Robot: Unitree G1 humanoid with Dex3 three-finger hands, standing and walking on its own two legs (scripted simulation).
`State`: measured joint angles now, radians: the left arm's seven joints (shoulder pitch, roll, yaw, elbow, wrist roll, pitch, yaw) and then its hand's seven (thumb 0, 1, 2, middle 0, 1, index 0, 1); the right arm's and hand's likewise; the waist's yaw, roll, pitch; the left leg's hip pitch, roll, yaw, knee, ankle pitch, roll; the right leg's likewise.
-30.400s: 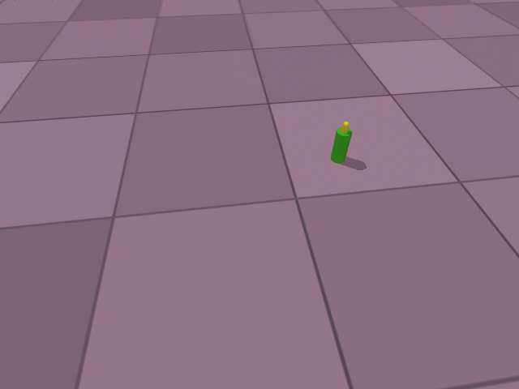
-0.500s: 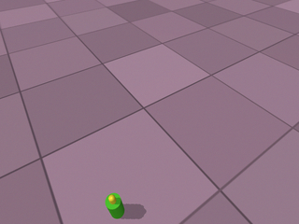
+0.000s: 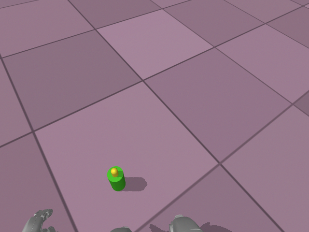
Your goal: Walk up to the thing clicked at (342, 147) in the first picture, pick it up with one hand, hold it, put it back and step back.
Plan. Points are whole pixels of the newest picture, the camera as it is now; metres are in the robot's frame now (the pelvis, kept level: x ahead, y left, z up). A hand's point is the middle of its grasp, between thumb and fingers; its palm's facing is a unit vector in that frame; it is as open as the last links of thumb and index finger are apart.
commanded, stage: step back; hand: left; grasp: from the side
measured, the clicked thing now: (116, 177) +0.44 +0.17 -0.62
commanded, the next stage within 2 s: none
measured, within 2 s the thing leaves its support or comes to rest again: neither
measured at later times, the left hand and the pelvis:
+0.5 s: hand out of the picture -0.01 +0.24 -0.13, palm faces -0.09 -0.91 -0.40, open 7.4 cm; pelvis -0.11 -0.02 +0.00, yaw -6 degrees
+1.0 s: hand out of the picture -0.13 +0.26 -0.14, palm faces +0.00 -0.94 -0.34, open 7.4 cm; pelvis -0.25 +0.00 +0.01, yaw -1 degrees
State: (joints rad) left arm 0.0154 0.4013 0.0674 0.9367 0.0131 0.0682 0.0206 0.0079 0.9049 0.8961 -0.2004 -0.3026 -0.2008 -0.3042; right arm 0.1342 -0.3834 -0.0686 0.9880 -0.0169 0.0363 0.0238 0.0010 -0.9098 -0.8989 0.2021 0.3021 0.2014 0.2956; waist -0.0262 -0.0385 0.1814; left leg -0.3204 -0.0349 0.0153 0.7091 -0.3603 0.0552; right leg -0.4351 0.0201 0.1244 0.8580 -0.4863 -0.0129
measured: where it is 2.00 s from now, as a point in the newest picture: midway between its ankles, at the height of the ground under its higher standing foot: outside the picture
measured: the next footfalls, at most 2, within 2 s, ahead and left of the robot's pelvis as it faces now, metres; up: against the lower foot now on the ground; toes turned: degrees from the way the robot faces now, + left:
right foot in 0.40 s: -0.08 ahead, -0.14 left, +0.00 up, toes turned -2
left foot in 0.78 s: -0.16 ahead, +0.10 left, +0.00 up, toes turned -2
